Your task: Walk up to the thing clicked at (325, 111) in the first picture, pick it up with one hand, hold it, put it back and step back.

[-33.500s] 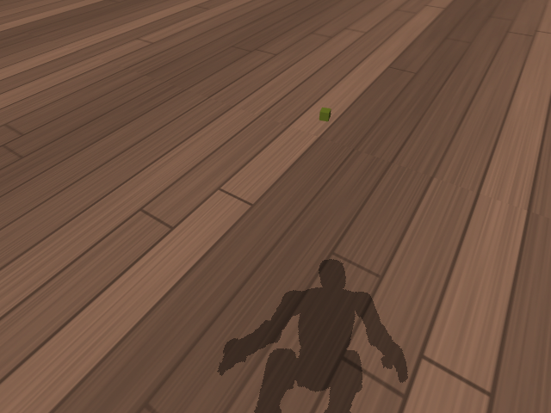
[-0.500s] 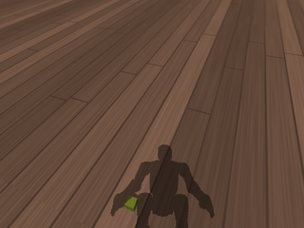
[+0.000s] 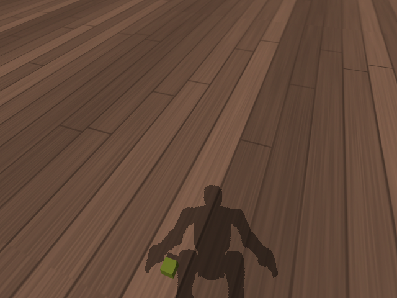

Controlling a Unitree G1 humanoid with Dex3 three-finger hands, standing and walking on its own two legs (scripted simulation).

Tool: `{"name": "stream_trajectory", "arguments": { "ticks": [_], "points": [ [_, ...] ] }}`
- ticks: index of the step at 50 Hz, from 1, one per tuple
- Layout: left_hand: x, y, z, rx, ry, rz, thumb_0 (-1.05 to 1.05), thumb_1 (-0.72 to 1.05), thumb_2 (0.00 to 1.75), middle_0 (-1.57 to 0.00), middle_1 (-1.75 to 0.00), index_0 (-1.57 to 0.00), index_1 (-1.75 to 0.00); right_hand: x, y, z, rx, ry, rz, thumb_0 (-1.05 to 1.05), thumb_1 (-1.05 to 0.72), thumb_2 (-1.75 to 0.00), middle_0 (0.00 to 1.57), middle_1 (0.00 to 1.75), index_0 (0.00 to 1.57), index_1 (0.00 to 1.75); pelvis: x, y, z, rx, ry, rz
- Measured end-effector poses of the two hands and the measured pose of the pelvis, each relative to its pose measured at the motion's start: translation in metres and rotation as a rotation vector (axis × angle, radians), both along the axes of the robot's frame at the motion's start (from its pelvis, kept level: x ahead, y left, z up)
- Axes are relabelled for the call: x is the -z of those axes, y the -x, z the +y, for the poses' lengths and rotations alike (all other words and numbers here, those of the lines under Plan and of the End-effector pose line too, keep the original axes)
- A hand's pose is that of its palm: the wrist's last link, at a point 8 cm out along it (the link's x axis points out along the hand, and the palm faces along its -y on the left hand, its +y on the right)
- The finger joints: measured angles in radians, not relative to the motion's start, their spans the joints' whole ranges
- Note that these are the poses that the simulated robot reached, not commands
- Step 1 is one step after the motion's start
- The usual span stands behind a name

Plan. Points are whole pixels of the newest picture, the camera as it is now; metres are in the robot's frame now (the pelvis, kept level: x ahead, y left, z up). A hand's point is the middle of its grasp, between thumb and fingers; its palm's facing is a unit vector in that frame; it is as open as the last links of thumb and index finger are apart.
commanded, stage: stand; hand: left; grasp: from above
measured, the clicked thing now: (169, 267) +0.44 +0.19 -0.75
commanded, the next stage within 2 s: step back in 0.90 s
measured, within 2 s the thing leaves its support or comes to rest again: neither
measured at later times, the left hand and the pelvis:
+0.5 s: hand out of the picture +0.08 +0.25 -0.16, palm faces +0.02 -0.94 -0.34, open 7.4 cm; pelvis +0.01 +0.00 +0.00, yaw +0 degrees
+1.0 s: hand out of the picture +0.07 +0.25 -0.16, palm faces +0.02 -0.94 -0.35, open 7.4 cm; pelvis -0.01 +0.00 +0.00, yaw +0 degrees
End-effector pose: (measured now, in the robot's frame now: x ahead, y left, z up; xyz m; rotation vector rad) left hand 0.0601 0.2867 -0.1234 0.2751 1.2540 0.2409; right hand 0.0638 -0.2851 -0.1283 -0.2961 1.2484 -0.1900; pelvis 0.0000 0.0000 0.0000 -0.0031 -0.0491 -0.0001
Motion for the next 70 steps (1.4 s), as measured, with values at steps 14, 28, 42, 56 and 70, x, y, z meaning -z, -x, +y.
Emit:
{"name": "stream_trajectory", "arguments": {
  "ticks": [14, 28, 42, 56, 70],
  "points": [
    [-0.001, -0.011, 0.003, 0.008, -0.004, -0.007, 0.01, 0.9, 0.9, -0.21, -0.3, -0.2, -0.3, -0.003, -0.011, -0.004, -0.002, 0.009, -0.009, 0.01, -0.9, -0.9, 0.21, 0.3, 0.21, 0.3, 0.0, -0.006, 0.0, 0.003, -0.001, 0.006],
    [-0.003, -0.012, 0.004, 0.017, -0.006, -0.013, 0.01, 0.9, 0.9, -0.21, -0.3, -0.2, -0.3, -0.004, -0.011, -0.005, -0.001, 0.006, -0.019, 0.01, -0.9, -0.9, 0.21, 0.3, 0.21, 0.3, 0.0, -0.006, -0.001, 0.005, -0.002, 0.003],
    [-0.003, -0.008, 0.003, 0.026, -0.007, -0.015, 0.01, 0.9, 0.9, -0.21, -0.3, -0.2, -0.3, -0.005, -0.003, -0.009, 0.007, 0.009, -0.014, 0.01, -0.9, -0.9, 0.21, 0.3, 0.21, 0.3, -0.001, -0.002, -0.003, 0.008, -0.001, 0.0],
    [0.006, -0.002, 0.033, 0.05, -0.047, -0.027, 0.01, 0.9, 0.9, -0.21, -0.3, -0.2, -0.3, -0.003, 0.019, -0.018, 0.023, 0.063, 0.017, 0.01, -0.9, -0.9, 0.21, 0.3, 0.21, 0.3, 0.012, 0.033, 0.014, 0.011, 0.004, 0.02],
    [0.018, 0.0, 0.059, 0.124, -0.025, -0.074, 0.01, 0.91, 0.9, -0.2, -0.3, -0.2, -0.3, -0.014, 0.089, 0.019, 0.044, 0.115, 0.041, 0.01, -0.9, -0.9, 0.21, 0.3, 0.21, 0.3, 0.015, 0.075, 0.046, 0.039, 0.018, 0.034]
  ]
}}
